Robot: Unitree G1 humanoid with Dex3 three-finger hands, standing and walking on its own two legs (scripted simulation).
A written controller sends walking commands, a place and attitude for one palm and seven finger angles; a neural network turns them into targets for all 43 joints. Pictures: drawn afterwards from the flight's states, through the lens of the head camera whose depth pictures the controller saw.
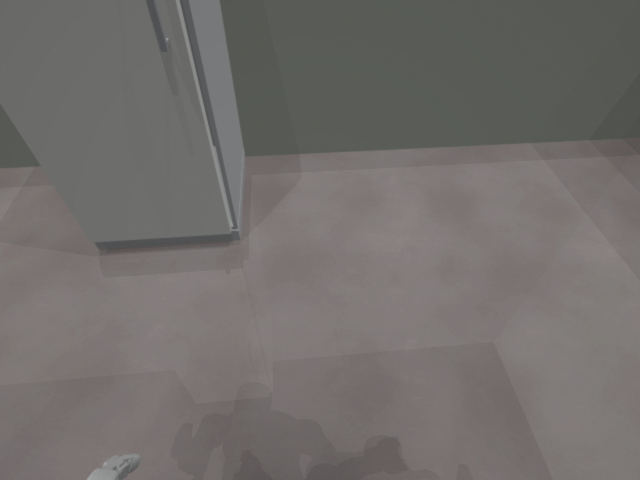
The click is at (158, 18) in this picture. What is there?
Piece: fridge door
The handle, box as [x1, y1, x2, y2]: [146, 0, 169, 51]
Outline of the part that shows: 146,0 161,51 167,51 167,45 169,41 168,38 164,36 155,0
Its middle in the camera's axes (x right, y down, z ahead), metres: -0.40 -0.63 +0.83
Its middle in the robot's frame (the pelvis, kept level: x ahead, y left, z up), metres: +1.05 +0.47 +0.28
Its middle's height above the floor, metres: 1.04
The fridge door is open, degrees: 0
